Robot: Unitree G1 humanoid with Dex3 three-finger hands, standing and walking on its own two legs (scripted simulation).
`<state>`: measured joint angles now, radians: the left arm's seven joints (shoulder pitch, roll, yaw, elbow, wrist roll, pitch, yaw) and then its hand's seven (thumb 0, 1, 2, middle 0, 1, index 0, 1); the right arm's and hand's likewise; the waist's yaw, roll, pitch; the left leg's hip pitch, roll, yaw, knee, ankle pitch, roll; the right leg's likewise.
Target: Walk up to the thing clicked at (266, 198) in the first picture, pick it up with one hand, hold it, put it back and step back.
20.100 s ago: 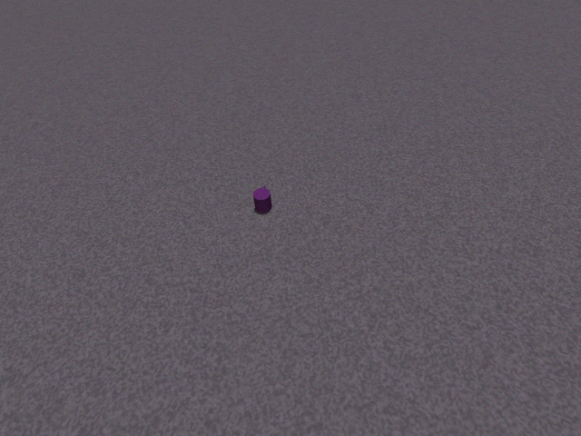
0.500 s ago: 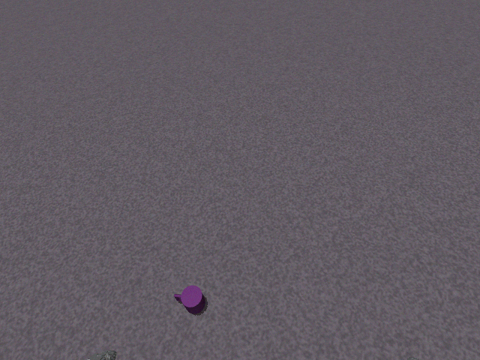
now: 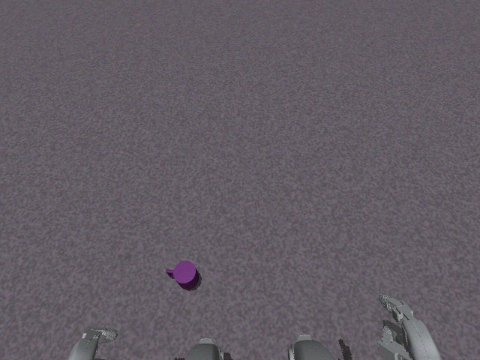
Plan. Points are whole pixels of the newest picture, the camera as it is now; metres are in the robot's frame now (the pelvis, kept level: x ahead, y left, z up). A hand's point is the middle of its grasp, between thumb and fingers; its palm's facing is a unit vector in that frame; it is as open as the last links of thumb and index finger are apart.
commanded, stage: rise first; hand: left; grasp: from above
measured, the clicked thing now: (182, 274) +0.45 +0.25 -0.66
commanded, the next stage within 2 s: none
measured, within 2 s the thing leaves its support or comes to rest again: neither
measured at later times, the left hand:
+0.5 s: hand out of the picture +0.14 +0.26 -0.19, palm faces -0.27 -0.80 -0.53, open 14.1 cm
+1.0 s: hand (148, 311) +0.28 +0.28 -0.39, palm faces -0.46 -0.31 -0.83, open 13.9 cm
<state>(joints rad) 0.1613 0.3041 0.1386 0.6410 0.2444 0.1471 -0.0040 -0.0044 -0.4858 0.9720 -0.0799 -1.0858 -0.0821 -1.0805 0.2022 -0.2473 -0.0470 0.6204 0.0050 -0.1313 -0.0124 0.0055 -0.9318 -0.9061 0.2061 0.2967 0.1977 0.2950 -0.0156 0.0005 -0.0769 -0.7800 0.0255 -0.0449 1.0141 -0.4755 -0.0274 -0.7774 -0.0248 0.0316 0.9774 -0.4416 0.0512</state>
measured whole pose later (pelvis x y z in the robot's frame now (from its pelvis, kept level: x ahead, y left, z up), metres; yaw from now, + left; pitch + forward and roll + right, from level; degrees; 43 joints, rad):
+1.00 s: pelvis -0.07 -0.01 -0.26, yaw -1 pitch +34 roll -3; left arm -0.45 0.52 0.11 0.87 0.85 -0.12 0.14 -0.01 -0.51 1.00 -0.09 -1.08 -0.09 -1.08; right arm 0.09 -0.29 -0.07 0.69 -0.02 -0.13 0.05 0.00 -0.90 -0.90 0.21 0.30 0.20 0.29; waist -0.04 0.03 -0.14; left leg -1.93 -0.01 -0.11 2.03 -0.68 -0.06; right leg -1.92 0.00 0.04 1.98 -0.65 0.07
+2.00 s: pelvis -0.07 +0.02 -0.36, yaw -5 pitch +35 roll -9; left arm -0.90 0.71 0.11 1.42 1.31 -0.25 0.41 0.00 -0.51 1.00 -0.08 -1.02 -0.09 -1.02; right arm 0.16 -0.26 0.02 0.75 -0.14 -0.04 0.15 0.00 -0.91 -0.90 0.21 0.30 0.20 0.29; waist -0.21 0.01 -0.10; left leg -2.27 -0.05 -0.14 2.35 -0.70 -0.02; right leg -2.20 0.01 0.03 2.24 -0.67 0.06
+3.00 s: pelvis -0.07 +0.02 -0.37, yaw -7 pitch +35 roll -10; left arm -1.01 0.79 0.10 1.50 1.19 -0.13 0.28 0.00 -0.49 0.96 -0.09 -1.06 -0.10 -1.04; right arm 0.21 -0.29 0.12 0.68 -0.13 -0.02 0.16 0.00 -0.91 -0.89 0.21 0.30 0.20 0.30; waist -0.30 0.03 0.00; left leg -2.30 -0.04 -0.16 2.39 -0.71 -0.02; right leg -2.24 0.03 0.02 2.27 -0.66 0.08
